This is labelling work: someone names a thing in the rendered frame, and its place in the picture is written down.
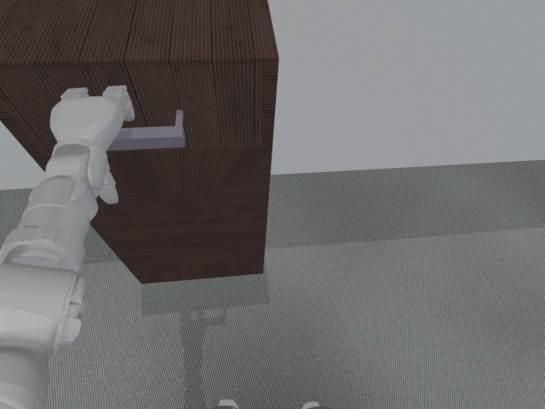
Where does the robot left forearm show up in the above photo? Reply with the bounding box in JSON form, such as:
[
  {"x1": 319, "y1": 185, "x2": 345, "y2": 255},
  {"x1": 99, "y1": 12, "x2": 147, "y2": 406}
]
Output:
[{"x1": 0, "y1": 138, "x2": 107, "y2": 275}]

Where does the handle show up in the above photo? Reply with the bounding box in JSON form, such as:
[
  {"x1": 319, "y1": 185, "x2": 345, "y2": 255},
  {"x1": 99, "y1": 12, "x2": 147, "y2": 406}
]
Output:
[{"x1": 107, "y1": 110, "x2": 185, "y2": 151}]

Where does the robot left upper arm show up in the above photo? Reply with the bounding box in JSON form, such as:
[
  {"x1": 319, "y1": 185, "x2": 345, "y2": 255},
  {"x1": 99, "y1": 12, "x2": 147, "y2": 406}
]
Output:
[{"x1": 0, "y1": 262, "x2": 87, "y2": 409}]

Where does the cabinet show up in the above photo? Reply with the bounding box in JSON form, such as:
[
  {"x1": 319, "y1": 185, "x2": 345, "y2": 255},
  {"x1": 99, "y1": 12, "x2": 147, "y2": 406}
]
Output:
[{"x1": 0, "y1": 0, "x2": 279, "y2": 284}]

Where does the drawer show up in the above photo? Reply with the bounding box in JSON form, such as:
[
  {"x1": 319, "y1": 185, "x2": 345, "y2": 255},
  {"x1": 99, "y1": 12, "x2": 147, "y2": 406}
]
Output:
[{"x1": 0, "y1": 65, "x2": 262, "y2": 155}]

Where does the robot left hand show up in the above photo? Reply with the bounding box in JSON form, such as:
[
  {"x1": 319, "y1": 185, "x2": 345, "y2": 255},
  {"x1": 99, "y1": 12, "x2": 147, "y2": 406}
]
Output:
[{"x1": 50, "y1": 85, "x2": 135, "y2": 204}]

